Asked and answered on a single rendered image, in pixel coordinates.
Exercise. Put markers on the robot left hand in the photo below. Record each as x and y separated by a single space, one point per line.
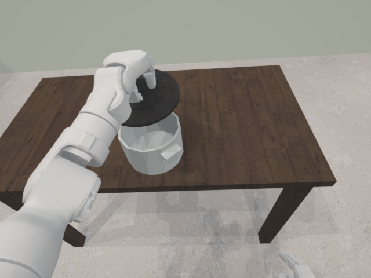
141 63

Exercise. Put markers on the table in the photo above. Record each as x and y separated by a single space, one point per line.
241 128

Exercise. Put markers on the knob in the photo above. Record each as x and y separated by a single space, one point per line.
142 86

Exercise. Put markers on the left robot forearm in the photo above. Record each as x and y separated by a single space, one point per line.
87 140

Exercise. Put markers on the robot right hand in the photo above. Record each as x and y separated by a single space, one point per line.
296 264

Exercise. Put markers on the pot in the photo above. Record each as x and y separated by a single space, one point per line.
153 149

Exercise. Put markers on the lid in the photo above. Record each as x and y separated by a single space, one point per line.
157 103

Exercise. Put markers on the left robot upper arm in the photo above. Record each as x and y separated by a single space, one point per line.
31 238

